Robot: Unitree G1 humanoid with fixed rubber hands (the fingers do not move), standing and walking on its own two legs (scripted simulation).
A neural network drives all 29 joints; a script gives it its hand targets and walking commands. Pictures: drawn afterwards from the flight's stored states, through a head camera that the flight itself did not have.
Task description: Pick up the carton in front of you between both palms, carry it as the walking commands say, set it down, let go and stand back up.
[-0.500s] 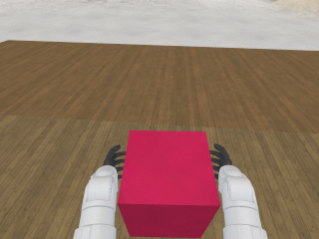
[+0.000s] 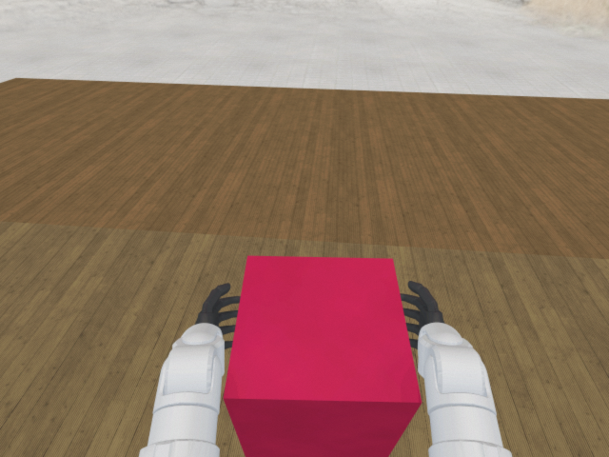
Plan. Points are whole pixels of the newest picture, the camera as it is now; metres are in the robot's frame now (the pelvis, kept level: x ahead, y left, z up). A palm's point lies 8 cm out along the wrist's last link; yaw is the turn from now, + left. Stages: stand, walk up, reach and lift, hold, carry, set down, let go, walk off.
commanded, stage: hold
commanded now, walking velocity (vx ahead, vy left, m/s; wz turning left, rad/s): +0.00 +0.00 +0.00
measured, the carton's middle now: (317, 363) +0.29 +0.00 -0.03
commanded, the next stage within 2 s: carry in 0.24 s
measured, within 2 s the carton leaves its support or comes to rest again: neither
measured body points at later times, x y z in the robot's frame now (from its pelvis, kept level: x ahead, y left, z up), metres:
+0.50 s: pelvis +0.04 -0.01 -0.01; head +0.00 -0.02 +0.44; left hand +0.33 +0.14 +0.06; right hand +0.33 -0.17 +0.06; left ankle +0.01 +0.12 -0.74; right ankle +0.01 -0.13 -0.75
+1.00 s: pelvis +0.28 -0.05 -0.02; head +0.28 -0.05 +0.43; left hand +0.57 +0.10 +0.07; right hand +0.57 -0.20 +0.07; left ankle +0.11 +0.08 -0.71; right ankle +0.35 -0.12 -0.75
